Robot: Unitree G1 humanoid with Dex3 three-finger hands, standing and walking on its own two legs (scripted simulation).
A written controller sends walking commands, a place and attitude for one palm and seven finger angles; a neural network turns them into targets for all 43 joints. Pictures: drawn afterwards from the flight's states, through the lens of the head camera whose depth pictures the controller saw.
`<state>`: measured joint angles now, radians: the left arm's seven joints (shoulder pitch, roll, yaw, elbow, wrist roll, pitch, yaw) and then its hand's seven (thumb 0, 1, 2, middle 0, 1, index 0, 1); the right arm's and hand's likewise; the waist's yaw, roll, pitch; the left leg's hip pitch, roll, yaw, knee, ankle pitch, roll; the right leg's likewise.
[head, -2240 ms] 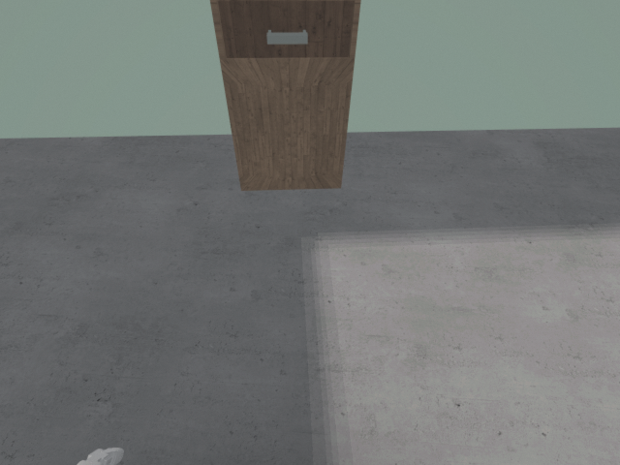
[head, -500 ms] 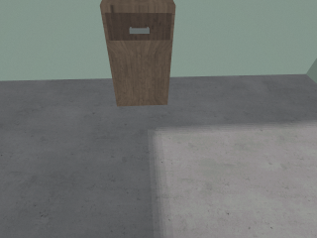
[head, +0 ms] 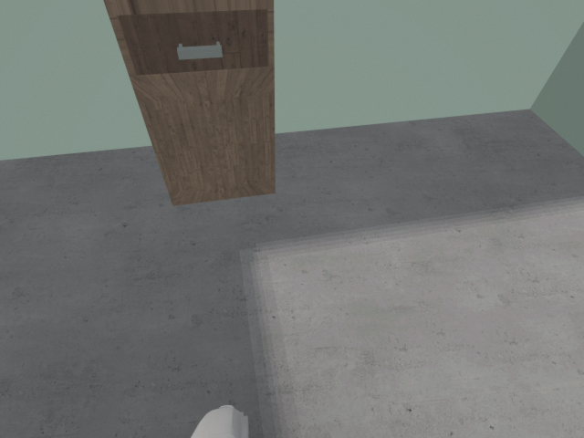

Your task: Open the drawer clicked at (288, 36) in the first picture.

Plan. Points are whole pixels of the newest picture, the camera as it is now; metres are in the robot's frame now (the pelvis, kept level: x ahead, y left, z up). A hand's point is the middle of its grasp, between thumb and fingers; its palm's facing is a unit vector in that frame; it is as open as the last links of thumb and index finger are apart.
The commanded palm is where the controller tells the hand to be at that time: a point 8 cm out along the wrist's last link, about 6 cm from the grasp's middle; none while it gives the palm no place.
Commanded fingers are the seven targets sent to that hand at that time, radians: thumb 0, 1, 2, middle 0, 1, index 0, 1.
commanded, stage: walk to a spot facing it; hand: left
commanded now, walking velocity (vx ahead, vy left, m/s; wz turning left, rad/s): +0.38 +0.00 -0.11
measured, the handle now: (199, 48) +1.18 +0.37 -0.04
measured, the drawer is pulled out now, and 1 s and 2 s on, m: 0.00 0.00 0.00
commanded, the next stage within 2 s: turn to face it in 0.74 s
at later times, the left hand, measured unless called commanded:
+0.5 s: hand (175, 342) +0.29 +0.23 -0.16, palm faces -0.10 -0.98 -0.18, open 7.4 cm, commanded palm none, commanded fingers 0.00 0.90 0.90 -0.20 -0.30 -0.20 -0.30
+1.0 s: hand (221, 277) +0.45 +0.18 -0.19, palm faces -0.20 -0.97 -0.17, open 7.3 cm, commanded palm none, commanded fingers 0.00 0.90 0.90 -0.20 -0.30 -0.20 -0.30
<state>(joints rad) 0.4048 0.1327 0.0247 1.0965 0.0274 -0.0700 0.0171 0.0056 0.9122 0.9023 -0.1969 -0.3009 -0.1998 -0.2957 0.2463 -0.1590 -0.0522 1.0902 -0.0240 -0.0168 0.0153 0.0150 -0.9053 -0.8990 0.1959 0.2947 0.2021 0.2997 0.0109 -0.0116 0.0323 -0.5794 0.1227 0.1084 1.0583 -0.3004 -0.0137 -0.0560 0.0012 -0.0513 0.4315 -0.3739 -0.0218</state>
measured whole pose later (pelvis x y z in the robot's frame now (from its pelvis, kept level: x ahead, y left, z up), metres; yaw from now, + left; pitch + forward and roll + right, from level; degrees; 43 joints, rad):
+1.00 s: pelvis +0.39 +0.01 -0.01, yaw -15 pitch -1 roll -3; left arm 0.29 0.18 0.05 1.07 0.02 -0.02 0.01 0.01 0.92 0.90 -0.20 -0.30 -0.20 -0.30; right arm 0.20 -0.18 -0.04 0.99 -0.02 -0.05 0.01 0.01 -0.91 -0.90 0.19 0.29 0.20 0.30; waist 0.00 0.01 0.03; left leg -0.39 0.12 0.11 0.61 -0.16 -0.03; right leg -0.13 -0.02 -0.12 0.50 -0.34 0.02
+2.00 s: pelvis +0.42 -0.01 +0.00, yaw +12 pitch -1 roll +0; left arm 0.29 0.26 0.06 1.03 0.02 0.05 0.00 0.01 0.91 0.90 -0.20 -0.30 -0.20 -0.30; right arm 0.14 -0.19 -0.02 0.95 -0.03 0.00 0.00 0.01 -0.90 -0.90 0.20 0.29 0.20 0.30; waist 0.05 -0.03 0.06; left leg -0.19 0.03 0.06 0.50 -0.30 0.01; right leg -0.41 -0.10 -0.08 0.98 -0.45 0.05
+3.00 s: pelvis +0.69 +0.04 -0.01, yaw +11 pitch -1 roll +2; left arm 0.12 0.17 0.05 1.02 0.02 -0.03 0.00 0.01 0.92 0.90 -0.19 -0.30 -0.20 -0.30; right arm 0.39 -0.12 -0.04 1.14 -0.03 -0.03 -0.01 0.01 -0.90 -0.90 0.20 0.30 0.20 0.30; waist -0.04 0.02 0.06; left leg -0.11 0.09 0.19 0.55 -0.40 -0.03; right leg -0.36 -0.07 -0.12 0.58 -0.20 -0.02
